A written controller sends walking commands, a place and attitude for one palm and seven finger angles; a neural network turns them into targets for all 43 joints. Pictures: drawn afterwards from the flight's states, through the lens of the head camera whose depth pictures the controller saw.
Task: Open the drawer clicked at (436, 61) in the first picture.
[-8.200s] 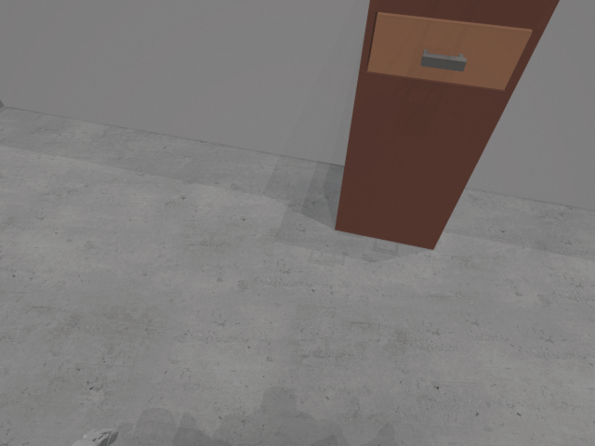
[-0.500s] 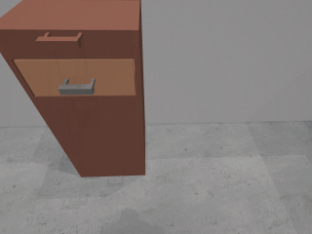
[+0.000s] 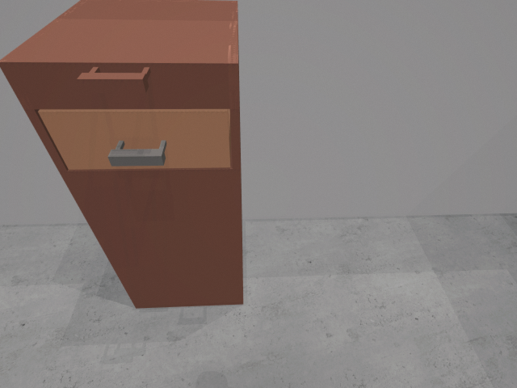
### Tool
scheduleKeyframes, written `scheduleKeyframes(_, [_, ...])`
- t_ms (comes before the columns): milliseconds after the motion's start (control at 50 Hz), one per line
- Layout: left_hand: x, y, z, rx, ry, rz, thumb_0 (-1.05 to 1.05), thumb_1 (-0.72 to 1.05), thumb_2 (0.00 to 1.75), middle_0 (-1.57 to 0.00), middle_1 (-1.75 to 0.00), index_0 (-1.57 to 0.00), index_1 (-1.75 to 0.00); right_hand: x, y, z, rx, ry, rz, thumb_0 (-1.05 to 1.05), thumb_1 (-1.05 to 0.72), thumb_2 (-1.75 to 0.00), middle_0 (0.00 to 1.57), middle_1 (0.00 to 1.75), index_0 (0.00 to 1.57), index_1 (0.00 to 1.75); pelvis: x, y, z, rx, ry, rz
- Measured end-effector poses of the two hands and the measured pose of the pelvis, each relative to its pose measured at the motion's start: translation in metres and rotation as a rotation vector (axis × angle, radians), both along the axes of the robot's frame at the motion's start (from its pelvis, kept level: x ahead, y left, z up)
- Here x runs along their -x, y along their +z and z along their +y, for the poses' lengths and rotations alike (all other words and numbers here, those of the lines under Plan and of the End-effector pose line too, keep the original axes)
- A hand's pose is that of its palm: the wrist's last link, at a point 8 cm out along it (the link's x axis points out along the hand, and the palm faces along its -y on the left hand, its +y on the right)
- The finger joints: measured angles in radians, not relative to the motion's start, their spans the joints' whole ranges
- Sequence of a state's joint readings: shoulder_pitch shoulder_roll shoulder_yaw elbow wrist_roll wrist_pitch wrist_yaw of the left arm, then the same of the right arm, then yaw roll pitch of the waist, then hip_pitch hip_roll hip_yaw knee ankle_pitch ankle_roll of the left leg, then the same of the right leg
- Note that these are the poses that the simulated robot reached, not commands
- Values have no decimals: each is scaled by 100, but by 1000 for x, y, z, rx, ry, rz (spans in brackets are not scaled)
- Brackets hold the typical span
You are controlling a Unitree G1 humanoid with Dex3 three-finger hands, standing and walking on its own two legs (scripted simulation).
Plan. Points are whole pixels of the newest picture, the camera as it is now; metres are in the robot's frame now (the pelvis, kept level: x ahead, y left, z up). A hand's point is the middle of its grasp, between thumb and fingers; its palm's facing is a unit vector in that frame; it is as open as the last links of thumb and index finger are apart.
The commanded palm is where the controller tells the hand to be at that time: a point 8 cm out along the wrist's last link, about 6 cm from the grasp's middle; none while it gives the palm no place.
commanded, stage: look again from close up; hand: left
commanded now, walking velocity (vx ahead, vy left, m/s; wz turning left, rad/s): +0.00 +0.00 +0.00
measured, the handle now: (139, 151) +0.57 +0.29 +0.05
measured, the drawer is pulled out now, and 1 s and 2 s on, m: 0.00 0.00 0.00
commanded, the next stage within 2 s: shuffle to correct the standing spot in 0.24 s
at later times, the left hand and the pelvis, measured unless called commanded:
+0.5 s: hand out of the picture +0.04 +0.24 -0.15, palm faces +0.01 -0.95 -0.30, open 7.3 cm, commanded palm none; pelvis -0.01 +0.01 +0.01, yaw +1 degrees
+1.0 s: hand out of the picture +0.09 +0.22 -0.18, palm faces +0.07 -0.97 -0.22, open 7.2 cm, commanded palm none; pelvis +0.07 +0.04 -0.01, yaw +3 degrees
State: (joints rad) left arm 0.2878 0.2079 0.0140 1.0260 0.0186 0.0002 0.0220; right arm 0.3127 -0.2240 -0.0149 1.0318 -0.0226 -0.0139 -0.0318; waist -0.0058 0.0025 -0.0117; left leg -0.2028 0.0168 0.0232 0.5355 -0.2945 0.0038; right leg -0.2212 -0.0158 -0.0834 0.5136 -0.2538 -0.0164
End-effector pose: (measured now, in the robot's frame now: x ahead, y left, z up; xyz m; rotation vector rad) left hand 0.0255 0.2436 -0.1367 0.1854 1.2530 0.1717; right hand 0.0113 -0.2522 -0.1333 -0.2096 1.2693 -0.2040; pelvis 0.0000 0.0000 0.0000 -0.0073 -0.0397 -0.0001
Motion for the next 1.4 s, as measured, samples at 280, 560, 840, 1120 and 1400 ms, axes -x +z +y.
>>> scheduleKeyframes(280, [-33, 26, 47, -90, -52, -97, 1, 91, 90, -20, -30, -20, -30, -48, 17, -6, 25, 74, -120, 1, -91, -90, 20, 30, 20, 30, 11, 6, 12, -7, -3, -14])
scheduleKeyframes(560, [10, 7, 37, -35, 16, 17, 1, 91, 90, -20, -30, -20, -30, -19, 4, 9, 3, 91, 28, 1, -91, -90, 20, 30, 20, 30, 5, 3, 18, 5, 36, 4])
scheduleKeyframes(840, [12, -5, 25, 87, 61, 163, 1, 91, 90, -20, -30, -20, -30, 26, 1, 80, -79, -6, 216, 1, -91, -90, 20, 30, 20, 30, -38, 5, 49, -3, 56, 10])
scheduleKeyframes(1120, [-86, -9, 26, 16, 74, -8, 1, 94, 90, -20, -30, -20, -30, -37, -23, 93, -125, -21, 228, 1, -91, -90, 20, 30, 20, 30, -77, -7, 42, 12, 109, 8])
scheduleKeyframes(1400, [-64, -4, 35, 4, 78, 25, 1, 93, 90, -20, -30, -20, -30, -108, -10, 75, -62, 56, 3, 1, -92, -90, 20, 30, 20, 30, -65, -2, 49, -10, 66, 8])
